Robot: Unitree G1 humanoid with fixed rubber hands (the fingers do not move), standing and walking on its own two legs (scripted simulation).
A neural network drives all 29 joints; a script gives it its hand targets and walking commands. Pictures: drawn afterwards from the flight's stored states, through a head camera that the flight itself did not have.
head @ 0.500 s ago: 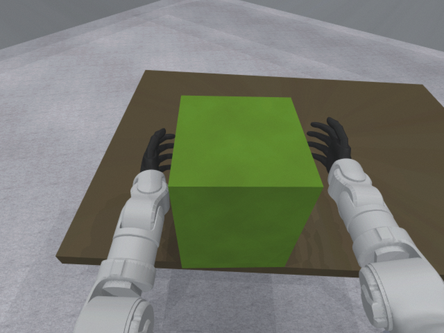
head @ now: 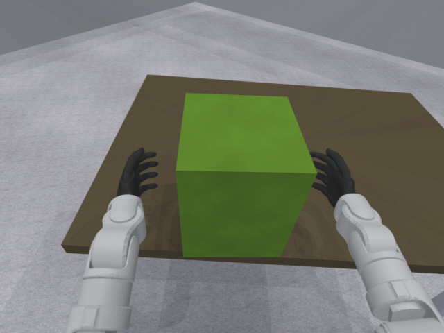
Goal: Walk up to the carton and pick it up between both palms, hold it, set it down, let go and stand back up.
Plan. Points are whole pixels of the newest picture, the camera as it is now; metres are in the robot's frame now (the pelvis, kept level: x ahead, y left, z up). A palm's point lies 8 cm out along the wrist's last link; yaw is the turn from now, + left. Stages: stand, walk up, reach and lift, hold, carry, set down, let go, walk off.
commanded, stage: set down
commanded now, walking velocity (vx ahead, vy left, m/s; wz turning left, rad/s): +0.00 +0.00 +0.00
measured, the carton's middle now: (234, 177) +0.39 +0.01 +0.09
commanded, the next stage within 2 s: none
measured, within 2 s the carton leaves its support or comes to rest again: neither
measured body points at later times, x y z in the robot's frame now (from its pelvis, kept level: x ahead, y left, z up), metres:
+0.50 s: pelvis +0.00 +0.00 +0.00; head -0.02 +0.01 +0.45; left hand +0.26 +0.20 +0.11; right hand +0.31 -0.20 +0.09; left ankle +0.03 +0.13 -0.75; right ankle +0.02 -0.11 -0.75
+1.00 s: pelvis +0.00 +0.00 +0.00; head -0.03 +0.02 +0.45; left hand +0.21 +0.20 +0.10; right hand +0.24 -0.21 +0.08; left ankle +0.03 +0.13 -0.75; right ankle +0.02 -0.11 -0.75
